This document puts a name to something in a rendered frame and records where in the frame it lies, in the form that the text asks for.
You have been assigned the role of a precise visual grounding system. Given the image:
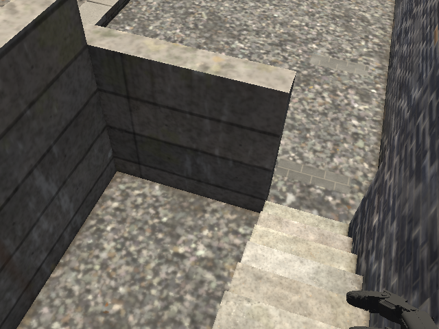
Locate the right robot hand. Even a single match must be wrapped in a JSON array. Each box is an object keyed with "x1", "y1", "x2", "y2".
[{"x1": 346, "y1": 290, "x2": 438, "y2": 329}]

